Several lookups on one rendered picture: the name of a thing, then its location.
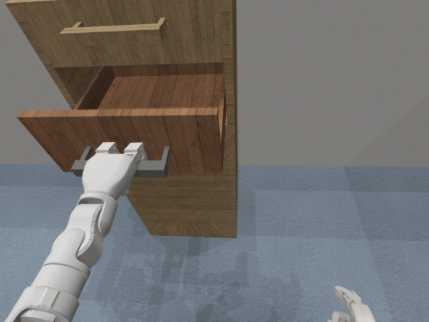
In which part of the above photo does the robot left forearm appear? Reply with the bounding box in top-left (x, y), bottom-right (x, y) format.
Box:
top-left (5, 192), bottom-right (118, 322)

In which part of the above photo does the robot left hand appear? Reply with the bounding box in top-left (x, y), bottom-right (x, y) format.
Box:
top-left (82, 142), bottom-right (147, 200)

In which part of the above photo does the robot right hand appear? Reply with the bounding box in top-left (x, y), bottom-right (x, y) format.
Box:
top-left (327, 286), bottom-right (376, 322)

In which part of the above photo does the cabinet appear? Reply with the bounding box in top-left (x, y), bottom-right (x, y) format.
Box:
top-left (5, 0), bottom-right (238, 238)

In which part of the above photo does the handle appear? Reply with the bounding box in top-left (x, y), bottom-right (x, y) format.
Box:
top-left (59, 23), bottom-right (164, 46)
top-left (71, 146), bottom-right (170, 178)

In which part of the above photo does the drawer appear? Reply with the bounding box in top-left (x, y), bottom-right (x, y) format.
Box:
top-left (17, 62), bottom-right (227, 174)

